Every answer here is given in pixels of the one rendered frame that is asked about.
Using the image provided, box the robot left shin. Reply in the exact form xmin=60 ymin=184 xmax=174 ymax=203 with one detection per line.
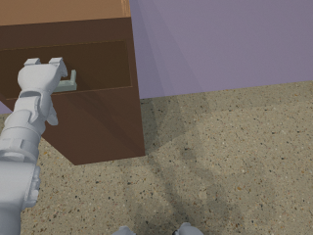
xmin=118 ymin=225 xmax=131 ymax=231

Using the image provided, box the drawer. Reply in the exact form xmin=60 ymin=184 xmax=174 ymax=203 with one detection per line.
xmin=0 ymin=38 xmax=131 ymax=99

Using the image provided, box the handle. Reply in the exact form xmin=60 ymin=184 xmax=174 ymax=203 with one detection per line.
xmin=53 ymin=70 xmax=77 ymax=93

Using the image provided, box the left robot hand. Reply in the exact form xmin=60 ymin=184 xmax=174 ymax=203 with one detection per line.
xmin=18 ymin=57 xmax=68 ymax=125

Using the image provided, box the robot left upper arm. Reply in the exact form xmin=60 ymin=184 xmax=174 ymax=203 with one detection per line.
xmin=0 ymin=161 xmax=41 ymax=235

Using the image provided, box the robot shin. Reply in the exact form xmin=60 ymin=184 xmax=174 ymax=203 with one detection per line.
xmin=118 ymin=225 xmax=131 ymax=231
xmin=179 ymin=222 xmax=191 ymax=229

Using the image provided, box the robot right shin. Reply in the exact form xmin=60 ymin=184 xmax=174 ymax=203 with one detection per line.
xmin=179 ymin=222 xmax=191 ymax=229

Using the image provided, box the robot left forearm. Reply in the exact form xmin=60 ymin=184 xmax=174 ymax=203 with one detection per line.
xmin=0 ymin=87 xmax=52 ymax=165

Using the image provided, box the cabinet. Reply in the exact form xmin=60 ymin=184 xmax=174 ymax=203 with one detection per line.
xmin=0 ymin=0 xmax=146 ymax=165

